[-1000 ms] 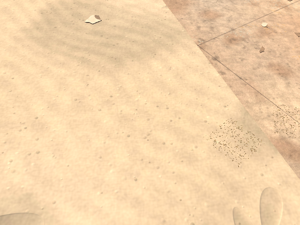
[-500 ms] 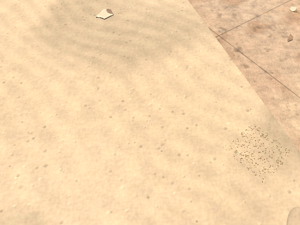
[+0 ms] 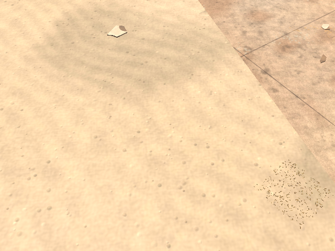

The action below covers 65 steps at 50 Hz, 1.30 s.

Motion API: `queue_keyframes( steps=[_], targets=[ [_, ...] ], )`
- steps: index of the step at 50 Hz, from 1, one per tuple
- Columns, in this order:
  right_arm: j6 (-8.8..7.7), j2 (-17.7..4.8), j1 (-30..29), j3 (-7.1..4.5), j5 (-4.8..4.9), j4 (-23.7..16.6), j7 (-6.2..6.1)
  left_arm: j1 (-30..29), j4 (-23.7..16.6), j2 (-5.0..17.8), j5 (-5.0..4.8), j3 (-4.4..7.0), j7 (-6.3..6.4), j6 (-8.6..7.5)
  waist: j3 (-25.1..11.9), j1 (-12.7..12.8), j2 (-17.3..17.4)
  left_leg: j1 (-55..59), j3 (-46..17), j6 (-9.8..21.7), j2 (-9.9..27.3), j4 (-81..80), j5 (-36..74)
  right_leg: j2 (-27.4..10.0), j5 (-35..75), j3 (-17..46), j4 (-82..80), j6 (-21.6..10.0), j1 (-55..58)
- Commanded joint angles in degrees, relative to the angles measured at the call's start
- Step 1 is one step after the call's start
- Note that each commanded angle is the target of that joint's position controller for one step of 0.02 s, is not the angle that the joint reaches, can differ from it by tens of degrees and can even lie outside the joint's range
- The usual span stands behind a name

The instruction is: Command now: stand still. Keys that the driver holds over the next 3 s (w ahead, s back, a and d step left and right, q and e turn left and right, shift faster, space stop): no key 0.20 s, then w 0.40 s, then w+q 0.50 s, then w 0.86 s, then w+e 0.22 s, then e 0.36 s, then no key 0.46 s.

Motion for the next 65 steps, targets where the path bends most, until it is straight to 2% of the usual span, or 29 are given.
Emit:
queue_keyframes(
  steps=[1, 10, 12, 14, 16, 17, 19, 22, 23, 24, 25, 26, 27, 28, 31, 37, 42, 45, 47, 48, 49, 50, 51, 52, 53, 55, 57, 60, 65],
  targets=[
    [-0.12, -6.7, 2.8, -1.23, 0.03, -1.0, -0.1, 0.3, -1.1, 5.6, -0.09, 0.92, 0.37, -0.08, -3.7, -0.1, 0.3, -1.4, -2.4, 1.4, 2.8, -4.3, 21.0, -2.0, 18.0, 1.9, -1.4, -2.3, 5.8],
    [0.34, -6.1, 2.5, -1.09, -0.08, 0.1, -0.22, -0.5, 0.6, 5.8, -0.05, 1.14, 0.72, 0.4, -2.3, 0.1, 0.7, -1.4, -1.8, 1.2, 2.3, -5.5, 18.3, -2.1, 16.2, 2.0, -2.2, -1.9, 6.1],
    [0.62, -6.5, 4.1, -1.4, 0.39, 1.2, -0.37, 0.7, 1.7, 5.2, -0.35, 1.19, 0.65, 0.55, -2.5, 0.0, 1.9, -1.6, -1.6, 2.5, 1.6, -6.5, 2.3, 0.4, 0.6, -0.7, -0.3, -2.1, 4.9],
    [0.54, -8.7, 4.3, -2.16, 0.97, 0.6, -0.6, -0.8, 1.1, 5.2, -0.58, 1.39, 0.48, 0.11, 2.6, -0.7, 5.1, -4.2, -7.7, 6.2, 5.1, -10.3, -19.7, 2.3, -15.9, -2.5, 4.1, -2.5, -3.2],
    [-0.66, -11.7, 7.3, -3.17, 1.67, 0.9, -0.63, -4.2, -1.0, 3.7, -1.04, 1.12, -0.14, -1.71, 7.5, -2.2, 10.0, -2.7, -21.1, 11.6, 14.7, -17.5, -29.8, 1.9, -13.7, -3.4, 13.0, -3.0, -12.5],
    [-1.48, -12.0, 7.6, -3.41, 1.71, 0.9, -0.6, -5.5, -1.8, 3.1, -1.27, 0.97, -0.6, -2.69, 9.6, -2.4, 10.5, -2.9, -25.7, 13.6, 18.2, -19.0, -28.0, -0.2, -12.4, -1.3, 16.3, -3.8, -15.2],
    [-2.83, -10.6, 6.6, -3.22, 1.35, 0.3, -0.22, -5.1, -2.3, 3.5, -1.76, 1.16, -1.51, -4.18, 9.6, -1.3, 9.2, 0.5, -24.7, 13.4, 19.1, -17.3, -18.2, -2.6, -15.3, 0.6, 16.7, -5.2, -18.5],
    [-2.7, -10.5, 1.0, -3.23, 2.14, -1.7, 0.58, 6.2, 2.4, 3.9, -1.73, 2.23, -2.09, -4.94, 4.6, 4.6, 6.5, -9.4, -11.5, 8.2, 11.1, -10.2, -6.6, 1.7, -3.1, -4.6, 1.2, -5.0, 5.7],
    [-2.86, -9.9, -0.8, -2.97, 1.78, -2.7, 0.65, 13.0, 4.6, 5.7, -1.26, 3.24, -2.05, -4.77, 1.9, 7.3, 3.4, -14.7, -6.5, 6.1, 7.5, -1.6, 2.7, 0.7, -1.2, -1.1, -0.1, -5.3, 15.2],
    [-3.25, -6.2, -2.1, -1.95, 1.28, -4.7, 0.64, 20.7, 5.8, 11.3, -1.19, 4.76, -1.82, -4.94, -1.0, 9.4, -12.1, -24.4, 2.6, 1.3, 0.0, 20.1, 2.1, -11.9, -8.5, 20.4, -10.7, -10.8, 22.9],
    [-4.12, -4.7, -2.8, -1.67, 1.76, -6.5, 0.36, 24.3, 6.3, 12.7, -0.51, 4.29, -2.66, -5.76, -4.1, 9.3, -17.9, -32.5, -2.0, 0.5, -4.1, 35.0, -14.3, -21.3, -11.5, 42.4, -19.0, -17.6, 26.2],
    [-4.73, -6.4, -2.8, -2.16, 3.15, -6.4, 0.67, 18.5, 4.8, 9.2, -0.24, 2.91, -2.57, -6.63, 0.0, 5.9, -9.7, -37.7, -6.8, 2.1, 0.2, 43.0, -12.2, -22.3, -13.7, 39.7, -18.1, -17.2, 23.5],
    [-5.17, -7.0, -2.1, -2.23, 3.44, -6.0, 1.15, 14.3, 3.2, 6.3, -0.42, 2.05, -2.7, -7.11, 2.2, 4.1, -6.3, -38.8, -6.7, 3.7, 2.8, 44.0, -5.8, -19.7, -12.2, 32.1, -17.9, -14.7, 20.9],
    [-5.44, -7.2, -1.8, -2.54, 2.95, -5.5, 1.15, 11.6, 2.1, 5.7, -0.33, 1.57, -3.0, -7.26, 3.1, 2.7, -3.9, -38.4, -5.5, 4.3, 4.9, 42.0, -0.1, -17.3, -8.0, 25.8, -18.4, -12.6, 18.7],
    [-4.64, -6.7, -2.0, -3.27, 1.97, -5.2, 1.81, 13.1, 1.9, 3.5, 0.34, 0.46, -2.68, -6.47, 2.4, 1.6, -4.9, -33.0, -2.9, 3.4, 7.1, 34.4, 7.5, -12.2, 11.2, 12.1, -19.1, -9.3, 15.7],
    [-3.35, -2.7, -13.8, -1.52, 2.02, -10.4, 2.81, 15.6, 1.3, 6.4, 1.25, 0.62, -0.43, -5.92, 5.2, 3.5, -3.5, -31.6, -0.3, 1.7, 4.7, 15.8, 19.5, -10.4, 19.1, 0.4, -23.2, -8.2, 11.1],
    [-3.5, -3.0, -20.9, -0.68, 2.07, -14.3, 4.79, 19.1, 1.6, 6.9, 0.39, 0.99, -0.22, -5.54, 6.9, 4.3, -2.7, -29.8, 2.4, 4.5, 2.6, 6.4, 21.2, -13.1, 26.7, -5.1, -22.0, -7.6, 17.2],
    [-3.66, -5.8, -18.4, -1.86, 1.9, -15.4, 5.85, 17.0, -0.1, 9.5, 0.44, 1.76, 0.35, -4.59, 2.0, 0.3, -5.8, -22.7, 6.2, 7.6, -1.7, 6.4, 14.6, -14.6, 55.9, -7.9, -11.2, -6.2, 23.1],
    [-3.19, -10.5, -4.3, -4.44, 2.03, -12.3, 5.89, 14.7, -2.0, 11.0, 0.85, 2.23, 0.81, -3.44, -6.5, -7.3, -7.7, -5.1, 7.1, 10.4, -5.5, 4.8, 12.9, -13.8, 65.6, -9.1, 8.3, -4.8, 20.3],
    [-2.59, -14.1, 4.6, -6.23, 1.95, -10.6, 4.99, 13.9, -3.4, 11.1, 0.98, 2.04, 0.8, -3.7, -11.0, -11.5, -4.7, 11.7, -1.4, 12.9, -1.7, 3.0, 11.6, -11.8, 52.9, -8.8, 24.0, -3.0, 7.2],
    [-2.33, -18.7, 8.2, -6.91, 1.32, -10.6, 4.2, 19.6, -5.9, 2.1, 1.78, -0.52, -0.78, -5.44, -19.0, -5.6, 11.1, 33.9, -34.1, 24.3, 15.2, 0.0, 1.3, 0.3, -2.0, -6.0, 49.3, 0.7, -19.3],
    [-2.42, -15.7, 9.1, -5.84, 0.69, -10.5, 3.76, 15.2, -7.1, 4.2, -0.34, -0.25, -1.94, -8.58, -24.3, -7.3, 8.9, 36.5, -51.0, 26.1, 19.3, -11.5, -3.6, 3.7, -16.9, 6.8, 58.3, -0.8, -27.0],
    [-3.09, -12.8, 6.3, -5.1, 0.56, -10.5, 3.56, 8.5, -9.9, 8.3, -2.48, 1.05, -2.3, -10.12, -14.8, -7.4, 7.2, 30.1, -41.9, 22.1, 17.0, -13.4, -0.7, 0.0, -12.7, 8.5, 57.3, -2.6, -32.6],
    [-3.82, -10.7, 1.2, -4.41, 0.85, -11.7, 3.77, 6.4, -10.8, 8.9, -2.46, 1.16, -1.89, -10.7, -9.2, -4.5, 1.2, 19.8, -33.5, 19.9, 14.4, -14.3, 5.7, -2.9, -7.5, 8.0, 51.9, -3.2, -30.5],
    [-4.26, -9.1, -2.9, -3.87, 0.68, -12.9, 4.12, 6.2, -10.4, 8.8, -1.48, 1.77, -1.2, -10.38, -5.7, -1.6, -2.6, 10.4, -27.7, 18.4, 11.9, -15.2, 11.9, -4.5, -5.6, 7.3, 47.0, -2.6, -26.7],
    [-4.42, -8.3, -5.7, -3.37, 0.25, -14.2, 3.92, 8.9, -11.0, 8.3, -0.36, 2.5, -0.73, -8.37, -4.0, 2.1, -0.9, -0.2, -21.9, 17.5, 8.8, -17.0, 16.5, -6.8, -4.5, 7.5, 41.1, -1.2, -19.4],
    [-4.5, -9.1, -4.2, -3.37, 0.53, -13.8, 3.17, 8.3, -11.8, 6.5, 0.55, 2.39, -0.48, -6.88, -2.8, 2.7, 0.7, -6.2, -17.2, 17.5, 7.9, -18.5, 19.6, -7.5, -2.3, 5.4, 34.9, 0.9, -17.7],
    [-4.54, -10.8, 0.1, -3.64, 0.4, -12.6, 1.86, 1.2, -14.5, 5.6, 1.22, 2.07, -0.09, -6.27, -1.2, 0.2, 2.5, -8.7, -12.8, 15.9, 5.8, -19.4, 20.6, -7.0, 9.5, 3.7, 21.9, 2.8, -18.9],
    [-4.29, -11.5, 6.0, -3.53, 1.03, -10.5, 1.51, -8.4, -17.0, 4.7, 0.04, 1.27, -1.17, -7.05, -0.4, -4.6, 4.3, -4.2, -11.9, 12.7, 6.0, -18.0, 14.1, -3.7, 23.2, 2.6, 4.6, 1.8, -16.1]
  ],
)
Next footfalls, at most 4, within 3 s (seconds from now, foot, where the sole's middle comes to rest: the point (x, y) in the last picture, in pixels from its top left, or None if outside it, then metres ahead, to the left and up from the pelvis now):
0.96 left None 0.46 0.09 -0.77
1.46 right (183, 187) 0.78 -0.04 -0.77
2.00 left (116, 147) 1.00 0.28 -0.77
2.48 right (152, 108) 1.27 0.11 -0.77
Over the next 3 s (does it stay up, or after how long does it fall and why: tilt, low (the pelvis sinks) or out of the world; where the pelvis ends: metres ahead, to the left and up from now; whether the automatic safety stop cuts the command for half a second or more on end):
stays up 1.18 0.22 -0.01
